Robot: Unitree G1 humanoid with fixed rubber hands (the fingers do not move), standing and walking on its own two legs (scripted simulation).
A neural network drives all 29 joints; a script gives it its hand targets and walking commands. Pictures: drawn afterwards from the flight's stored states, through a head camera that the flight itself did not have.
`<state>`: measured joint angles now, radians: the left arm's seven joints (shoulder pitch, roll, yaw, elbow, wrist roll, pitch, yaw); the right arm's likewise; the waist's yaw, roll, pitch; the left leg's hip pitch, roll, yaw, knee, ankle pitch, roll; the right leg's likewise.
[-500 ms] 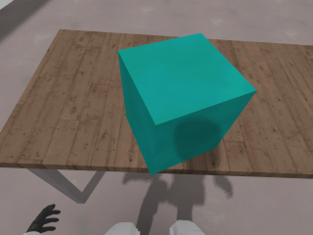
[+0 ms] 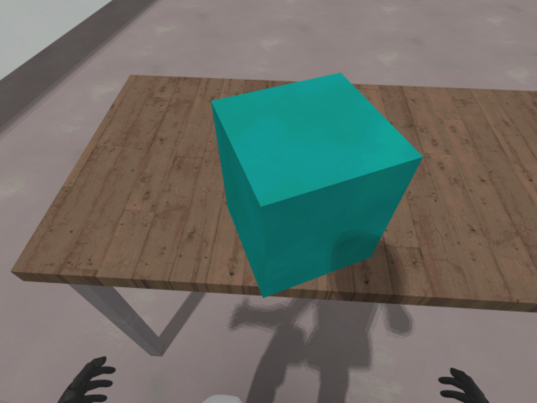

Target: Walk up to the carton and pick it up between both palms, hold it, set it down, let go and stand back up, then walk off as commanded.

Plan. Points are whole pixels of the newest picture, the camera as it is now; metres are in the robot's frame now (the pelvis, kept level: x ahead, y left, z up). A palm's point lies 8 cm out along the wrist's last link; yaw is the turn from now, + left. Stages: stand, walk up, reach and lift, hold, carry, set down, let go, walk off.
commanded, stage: walk up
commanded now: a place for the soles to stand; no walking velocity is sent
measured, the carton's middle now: (300, 188) +0.41 -0.03 +0.08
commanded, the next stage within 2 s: reach and lift in 1.04 s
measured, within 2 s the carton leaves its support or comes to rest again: neither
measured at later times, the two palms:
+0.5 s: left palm out of the picture +0.06 +0.29 -0.09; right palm out of the picture +0.09 -0.30 -0.09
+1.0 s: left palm out of the picture +0.04 +0.29 -0.09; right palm out of the picture +0.07 -0.31 -0.09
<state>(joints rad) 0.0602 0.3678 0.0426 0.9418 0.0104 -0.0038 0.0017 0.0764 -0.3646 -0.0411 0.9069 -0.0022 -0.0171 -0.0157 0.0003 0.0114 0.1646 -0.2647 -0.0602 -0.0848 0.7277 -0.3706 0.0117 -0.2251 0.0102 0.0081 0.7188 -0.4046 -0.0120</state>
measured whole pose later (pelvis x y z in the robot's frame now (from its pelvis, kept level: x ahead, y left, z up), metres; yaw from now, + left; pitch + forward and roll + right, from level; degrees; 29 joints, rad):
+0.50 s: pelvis -0.02 -0.01 +0.02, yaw +2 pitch -5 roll -1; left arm 0.08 0.35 0.04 1.04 0.01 0.00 -0.01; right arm 0.10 -0.34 -0.02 1.01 -0.01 -0.02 0.00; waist 0.01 0.02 0.11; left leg -0.20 -0.04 -0.14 0.49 -0.21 -0.01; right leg -0.13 0.02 -0.04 0.46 -0.24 -0.02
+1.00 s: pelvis -0.02 -0.02 +0.02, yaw +3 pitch -4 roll -1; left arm 0.09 0.35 0.05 1.07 0.01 0.00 -0.02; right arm 0.14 -0.35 -0.02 1.03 -0.02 -0.02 0.00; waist 0.01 0.01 0.10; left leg -0.22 -0.04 -0.16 0.47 -0.19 -0.02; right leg -0.15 0.02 -0.06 0.44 -0.23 -0.03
